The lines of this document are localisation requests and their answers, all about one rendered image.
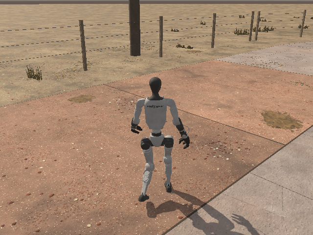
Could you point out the robot left upper arm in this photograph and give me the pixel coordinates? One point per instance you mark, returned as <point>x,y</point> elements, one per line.
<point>137,111</point>

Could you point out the left robot hand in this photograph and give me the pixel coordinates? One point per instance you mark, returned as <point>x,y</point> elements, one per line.
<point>138,128</point>

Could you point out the robot right forearm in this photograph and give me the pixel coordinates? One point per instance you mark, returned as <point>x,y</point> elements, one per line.
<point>181,130</point>

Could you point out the right robot hand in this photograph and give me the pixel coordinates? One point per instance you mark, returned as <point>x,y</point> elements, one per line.
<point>186,141</point>

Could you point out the robot right upper arm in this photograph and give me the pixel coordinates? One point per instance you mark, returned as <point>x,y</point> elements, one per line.
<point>173,110</point>

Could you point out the humanoid robot head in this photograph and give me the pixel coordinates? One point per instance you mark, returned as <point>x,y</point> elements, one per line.
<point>155,85</point>

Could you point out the robot left foot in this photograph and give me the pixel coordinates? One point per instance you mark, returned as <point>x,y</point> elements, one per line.
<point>142,198</point>

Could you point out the robot left forearm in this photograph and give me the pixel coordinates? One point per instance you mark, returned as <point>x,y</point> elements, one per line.
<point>133,126</point>

